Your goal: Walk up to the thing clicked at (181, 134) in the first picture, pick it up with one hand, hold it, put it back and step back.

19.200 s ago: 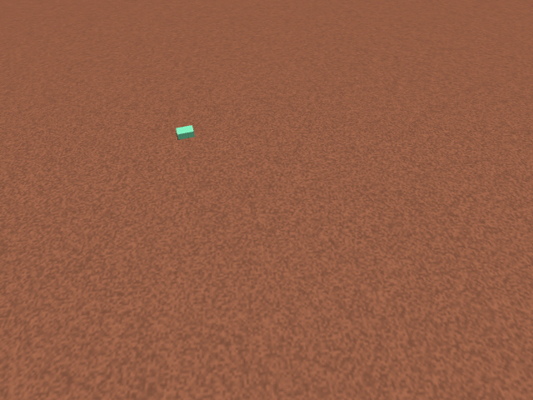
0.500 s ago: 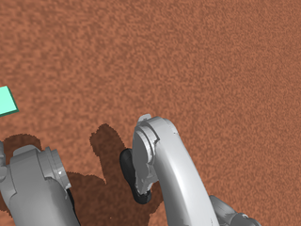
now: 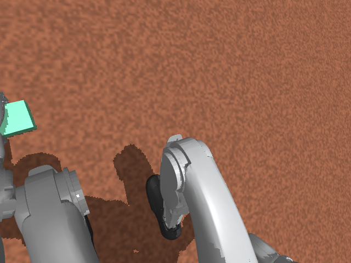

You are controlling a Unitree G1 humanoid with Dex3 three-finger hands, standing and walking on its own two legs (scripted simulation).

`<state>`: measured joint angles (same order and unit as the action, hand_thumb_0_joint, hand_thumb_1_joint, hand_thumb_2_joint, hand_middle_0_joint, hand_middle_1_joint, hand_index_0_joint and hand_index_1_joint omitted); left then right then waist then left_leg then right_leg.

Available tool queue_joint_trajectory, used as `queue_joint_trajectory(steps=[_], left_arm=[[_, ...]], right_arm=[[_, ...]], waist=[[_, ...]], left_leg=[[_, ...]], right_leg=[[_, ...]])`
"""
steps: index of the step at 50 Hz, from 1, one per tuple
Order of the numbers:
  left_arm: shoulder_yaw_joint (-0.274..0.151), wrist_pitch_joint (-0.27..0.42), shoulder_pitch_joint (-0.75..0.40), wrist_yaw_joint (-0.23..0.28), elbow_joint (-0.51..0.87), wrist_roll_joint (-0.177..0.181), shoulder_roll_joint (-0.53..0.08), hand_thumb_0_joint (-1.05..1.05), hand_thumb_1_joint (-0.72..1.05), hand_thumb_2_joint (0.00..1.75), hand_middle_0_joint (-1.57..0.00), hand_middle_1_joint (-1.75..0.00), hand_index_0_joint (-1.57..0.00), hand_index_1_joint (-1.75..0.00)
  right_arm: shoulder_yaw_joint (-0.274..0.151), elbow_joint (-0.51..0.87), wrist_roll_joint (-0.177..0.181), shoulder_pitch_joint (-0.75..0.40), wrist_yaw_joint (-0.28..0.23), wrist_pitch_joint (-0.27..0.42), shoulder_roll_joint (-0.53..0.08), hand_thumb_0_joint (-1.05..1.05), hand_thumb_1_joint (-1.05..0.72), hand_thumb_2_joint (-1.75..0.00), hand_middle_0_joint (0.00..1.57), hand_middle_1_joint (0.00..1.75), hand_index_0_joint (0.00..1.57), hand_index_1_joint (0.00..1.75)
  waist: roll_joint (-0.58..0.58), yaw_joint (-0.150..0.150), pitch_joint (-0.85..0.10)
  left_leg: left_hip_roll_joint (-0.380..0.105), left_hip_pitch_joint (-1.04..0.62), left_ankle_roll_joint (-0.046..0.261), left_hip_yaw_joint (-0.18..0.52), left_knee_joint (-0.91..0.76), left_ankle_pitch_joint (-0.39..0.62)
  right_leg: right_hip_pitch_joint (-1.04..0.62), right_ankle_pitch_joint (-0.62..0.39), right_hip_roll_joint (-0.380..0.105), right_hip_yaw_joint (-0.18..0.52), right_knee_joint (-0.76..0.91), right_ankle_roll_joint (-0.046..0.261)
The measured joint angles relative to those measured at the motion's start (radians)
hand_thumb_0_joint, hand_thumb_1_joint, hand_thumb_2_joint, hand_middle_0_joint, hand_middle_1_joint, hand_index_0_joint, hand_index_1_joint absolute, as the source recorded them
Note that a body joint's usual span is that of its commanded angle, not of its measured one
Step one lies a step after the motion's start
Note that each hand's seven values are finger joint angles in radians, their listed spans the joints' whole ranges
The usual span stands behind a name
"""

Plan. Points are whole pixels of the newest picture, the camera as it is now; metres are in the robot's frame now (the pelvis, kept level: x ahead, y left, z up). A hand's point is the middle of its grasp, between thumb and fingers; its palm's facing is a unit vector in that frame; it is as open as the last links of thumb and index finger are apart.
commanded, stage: settle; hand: left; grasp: from above
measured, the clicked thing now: (6, 121) +0.43 +0.29 -0.29
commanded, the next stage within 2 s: lift in 0.50 s
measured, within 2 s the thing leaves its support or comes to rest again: neither
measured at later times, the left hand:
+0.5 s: hand out of the picture +0.40 +0.30 -0.17, palm faces -0.44 -0.13 -0.89, open 9.6 cm
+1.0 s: hand out of the picture +0.37 +0.31 -0.07, palm faces -0.44 -0.13 -0.89, open 9.6 cm
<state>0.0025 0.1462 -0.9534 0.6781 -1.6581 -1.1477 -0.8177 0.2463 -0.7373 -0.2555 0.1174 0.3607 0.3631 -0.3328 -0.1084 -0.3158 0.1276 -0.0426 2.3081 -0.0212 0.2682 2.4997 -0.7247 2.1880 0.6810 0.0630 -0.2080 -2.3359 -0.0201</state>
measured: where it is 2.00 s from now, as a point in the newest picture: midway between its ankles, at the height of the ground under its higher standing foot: (128, 235)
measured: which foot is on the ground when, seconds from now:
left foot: down 0.00-1.00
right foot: down 0.00-1.00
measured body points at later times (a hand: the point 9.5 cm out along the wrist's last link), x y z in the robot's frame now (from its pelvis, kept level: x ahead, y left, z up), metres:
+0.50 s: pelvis +0.00 -0.01 +0.01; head +0.22 +0.07 +0.39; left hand +0.42 +0.30 -0.12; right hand +0.09 -0.27 -0.10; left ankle +0.06 +0.13 -0.29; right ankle +0.11 -0.11 -0.29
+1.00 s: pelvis -0.01 -0.01 +0.07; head +0.19 +0.05 +0.47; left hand +0.39 +0.31 -0.02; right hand +0.11 -0.27 -0.06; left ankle +0.06 +0.13 -0.29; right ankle +0.11 -0.11 -0.29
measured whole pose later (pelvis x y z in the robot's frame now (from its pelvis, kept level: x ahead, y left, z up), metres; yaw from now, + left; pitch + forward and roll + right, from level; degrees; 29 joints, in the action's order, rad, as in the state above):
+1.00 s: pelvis -0.01 -0.01 +0.07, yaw +9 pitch +34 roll -5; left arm 0.03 0.04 -0.73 0.25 -1.11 -1.10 -0.51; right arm -0.03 -0.72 -0.07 0.18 0.09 0.00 -0.28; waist 0.05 -0.14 -0.16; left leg -0.03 2.17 0.00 0.09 2.22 -0.66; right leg 2.10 0.67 0.02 -0.07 -2.17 -0.01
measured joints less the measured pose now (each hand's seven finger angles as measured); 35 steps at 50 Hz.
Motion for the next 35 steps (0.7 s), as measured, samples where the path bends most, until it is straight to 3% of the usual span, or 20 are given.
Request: queue_joint_trajectory(steps=[3,7,12,16,21,25,32,35], left_arm=[[-0.017,-0.009,0.029,0.014,0.044,-0.003,0.031,-0.01,0.10,0.38,-0.78,-0.35,-0.78,-0.36],[-0.060,-0.038,0.075,-0.011,0.128,-0.003,0.084,0.00,0.10,0.36,-0.78,-0.36,-0.78,-0.36],[-0.035,-0.089,0.083,-0.048,0.158,0.018,0.153,-0.01,0.11,0.33,-0.78,-0.35,-0.78,-0.35],[-0.020,-0.116,0.073,-0.123,0.168,0.034,0.188,-0.01,0.12,0.31,-0.79,-0.34,-0.79,-0.34],[-0.014,-0.106,0.067,-0.203,0.213,0.033,0.220,-0.01,0.11,0.30,-0.81,-0.32,-0.81,-0.33],[-0.022,-0.083,0.073,-0.240,0.251,0.009,0.232,-0.01,0.09,0.29,-0.83,-0.30,-0.83,-0.31],[-0.024,-0.075,0.098,-0.262,0.326,-0.021,0.253,-0.01,0.08,0.29,-0.86,-0.27,-0.85,-0.28],[-0.020,-0.084,0.104,-0.272,0.342,-0.016,0.262,-0.01,0.07,0.30,-0.86,-0.26,-0.86,-0.28]], right_arm=[[-0.024,-0.010,0.008,0.001,0.004,-0.014,0.003,0.00,-0.92,-0.90,0.19,0.30,0.20,0.29],[-0.078,-0.010,0.035,0.006,-0.006,-0.051,0.006,0.00,-0.92,-0.90,0.20,0.30,0.20,0.30],[-0.128,-0.022,0.071,0.001,-0.022,-0.110,0.006,0.00,-0.92,-0.90,0.19,0.30,0.20,0.29],[-0.160,-0.017,0.091,-0.002,-0.050,-0.145,0.008,0.00,-0.92,-0.90,0.19,0.30,0.20,0.29],[-0.180,-0.019,0.106,0.010,-0.085,-0.183,0.012,0.00,-0.92,-0.90,0.19,0.30,0.20,0.29],[-0.189,-0.019,0.113,0.021,-0.120,-0.218,0.020,0.00,-0.92,-0.90,0.19,0.30,0.20,0.29],[-0.213,-0.020,0.127,0.042,-0.175,-0.271,0.035,0.00,-0.91,-0.90,0.19,0.30,0.20,0.29],[-0.224,-0.021,0.134,0.045,-0.193,-0.286,0.040,0.00,-0.91,-0.90,0.20,0.30,0.20,0.30]], waist=[[0.017,0.010,-0.025],[0.055,0.030,-0.069],[0.096,0.056,-0.131],[0.119,0.074,-0.159],[0.125,0.094,-0.172],[0.126,0.103,-0.178],[0.131,0.119,-0.202],[0.134,0.126,-0.216]], left_leg=[[0.000,0.002,0.001,-0.009,-0.005,0.001],[-0.004,0.016,0.009,-0.029,-0.015,0.007],[-0.010,0.022,0.020,-0.073,-0.041,0.018],[-0.014,0.024,0.026,-0.098,-0.061,0.032],[-0.010,0.015,0.023,-0.118,-0.078,0.043],[-0.004,0.009,0.017,-0.124,-0.089,0.048],[0.003,-0.004,0.012,-0.144,-0.124,0.052],[0.003,-0.015,0.012,-0.153,-0.143,0.052]], right_leg=[[0.005,0.002,-0.003,0.007,-0.002,0.002],[0.023,0.000,-0.003,0.023,0.000,-0.001],[0.044,-0.003,-0.006,0.058,0.002,-0.003],[0.057,-0.012,-0.007,0.080,0.007,-0.005],[0.057,-0.014,-0.014,0.096,0.005,0.001],[0.054,-0.012,-0.021,0.101,0.005,0.009],[0.048,-0.004,-0.031,0.117,0.022,0.016],[0.041,-0.002,-0.033,0.124,0.035,0.017]])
